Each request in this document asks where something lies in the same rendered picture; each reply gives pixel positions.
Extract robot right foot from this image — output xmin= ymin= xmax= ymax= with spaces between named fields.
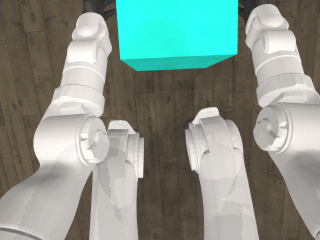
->
xmin=183 ymin=118 xmax=199 ymax=179

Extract left robot shin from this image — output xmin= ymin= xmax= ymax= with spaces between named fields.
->
xmin=92 ymin=120 xmax=136 ymax=172

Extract right robot forearm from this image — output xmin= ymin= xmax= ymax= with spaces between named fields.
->
xmin=245 ymin=4 xmax=320 ymax=108

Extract robot left hand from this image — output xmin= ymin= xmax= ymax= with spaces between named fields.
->
xmin=82 ymin=0 xmax=117 ymax=22

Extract robot right hand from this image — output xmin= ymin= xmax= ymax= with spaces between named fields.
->
xmin=238 ymin=0 xmax=269 ymax=25

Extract robot left upper arm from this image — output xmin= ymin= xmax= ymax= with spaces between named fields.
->
xmin=0 ymin=113 xmax=110 ymax=240

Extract robot right upper arm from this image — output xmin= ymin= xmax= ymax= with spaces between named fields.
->
xmin=253 ymin=102 xmax=320 ymax=240

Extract carton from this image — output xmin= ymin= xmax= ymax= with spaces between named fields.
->
xmin=116 ymin=0 xmax=238 ymax=71

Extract left robot forearm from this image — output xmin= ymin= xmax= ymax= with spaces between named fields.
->
xmin=33 ymin=12 xmax=112 ymax=155

